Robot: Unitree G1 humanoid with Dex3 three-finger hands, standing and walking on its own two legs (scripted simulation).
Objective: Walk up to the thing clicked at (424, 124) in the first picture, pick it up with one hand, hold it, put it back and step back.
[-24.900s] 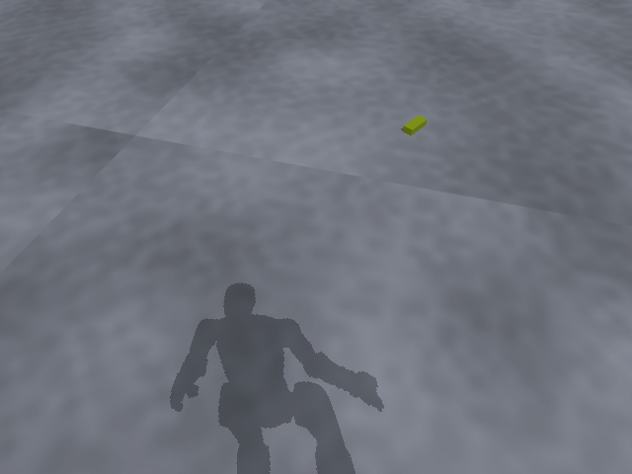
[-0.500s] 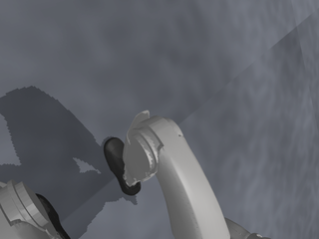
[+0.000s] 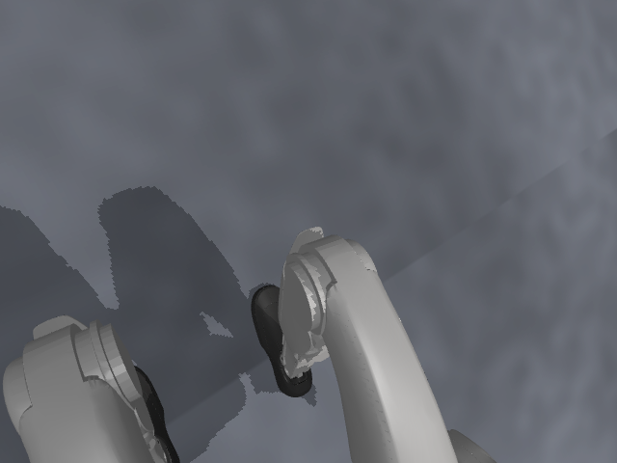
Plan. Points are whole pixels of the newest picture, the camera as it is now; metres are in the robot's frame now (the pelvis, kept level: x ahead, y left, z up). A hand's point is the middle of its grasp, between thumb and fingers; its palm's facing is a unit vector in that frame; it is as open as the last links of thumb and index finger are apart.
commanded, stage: lift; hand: left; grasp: from above
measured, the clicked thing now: out of the picture +0.50 +0.35 -0.23
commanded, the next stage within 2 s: hold in 1.76 s
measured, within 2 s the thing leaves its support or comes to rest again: neither
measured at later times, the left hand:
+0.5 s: hand out of the picture +0.45 +0.35 -0.09, palm faces -0.06 -0.45 -0.89, open 8.8 cm
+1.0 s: hand out of the picture +0.38 +0.30 +0.11, palm faces -0.07 -0.45 -0.89, open 8.8 cm
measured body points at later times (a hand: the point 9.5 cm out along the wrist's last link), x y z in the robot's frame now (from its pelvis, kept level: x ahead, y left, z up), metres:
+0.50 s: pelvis +0.00 +0.00 +0.02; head +0.25 +0.04 +0.40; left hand +0.46 +0.37 -0.04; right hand +0.04 -0.27 -0.10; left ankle +0.05 +0.13 -0.31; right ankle +0.11 -0.12 -0.31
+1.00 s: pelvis +0.01 -0.02 +0.20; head +0.16 +0.00 +0.62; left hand +0.38 +0.31 +0.16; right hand +0.10 -0.29 +0.07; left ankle +0.05 +0.13 -0.31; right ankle +0.11 -0.12 -0.31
